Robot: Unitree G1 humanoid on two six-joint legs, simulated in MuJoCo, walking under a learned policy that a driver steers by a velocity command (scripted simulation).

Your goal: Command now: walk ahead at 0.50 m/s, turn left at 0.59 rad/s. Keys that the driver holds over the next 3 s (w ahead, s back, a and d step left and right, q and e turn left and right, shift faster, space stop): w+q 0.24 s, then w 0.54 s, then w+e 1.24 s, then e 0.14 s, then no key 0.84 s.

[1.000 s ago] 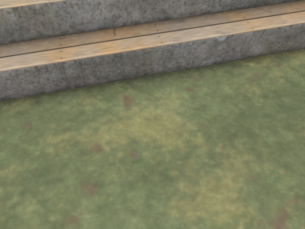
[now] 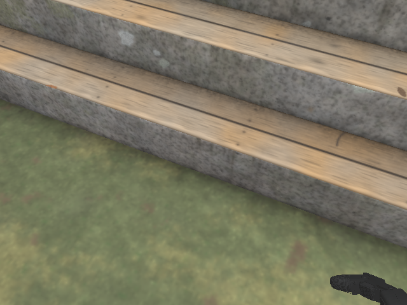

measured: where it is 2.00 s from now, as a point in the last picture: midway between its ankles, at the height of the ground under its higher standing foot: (192, 208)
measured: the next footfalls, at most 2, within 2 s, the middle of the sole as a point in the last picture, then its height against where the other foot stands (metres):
left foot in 0.02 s outside the picture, level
right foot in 0.58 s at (228, 279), level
